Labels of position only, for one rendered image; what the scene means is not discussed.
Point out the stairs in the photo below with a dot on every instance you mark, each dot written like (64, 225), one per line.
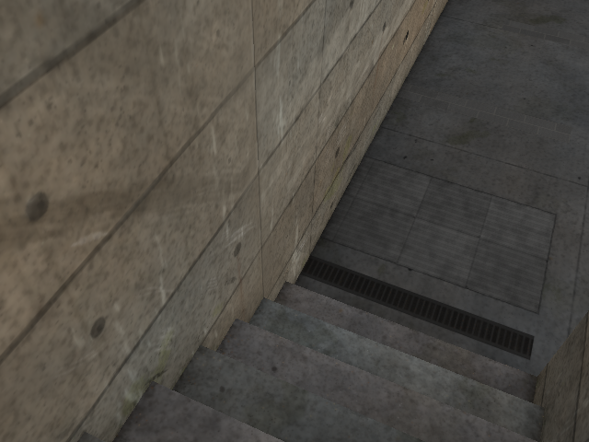
(309, 368)

